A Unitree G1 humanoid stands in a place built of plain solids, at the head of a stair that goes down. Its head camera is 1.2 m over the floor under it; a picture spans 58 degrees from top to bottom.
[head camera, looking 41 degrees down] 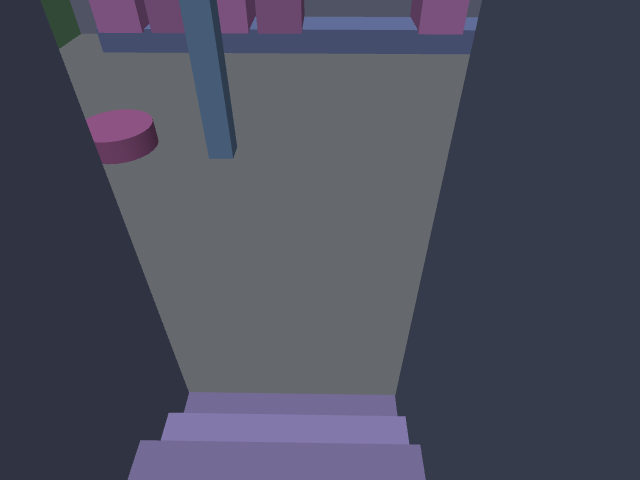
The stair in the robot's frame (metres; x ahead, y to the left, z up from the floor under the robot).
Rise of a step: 0.20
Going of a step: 0.21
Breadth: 1.02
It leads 1 degrees to the right of straight ahead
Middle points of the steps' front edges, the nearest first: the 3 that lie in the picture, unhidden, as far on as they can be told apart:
0.71 0.15 -0.39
0.92 0.14 -0.59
1.12 0.14 -0.78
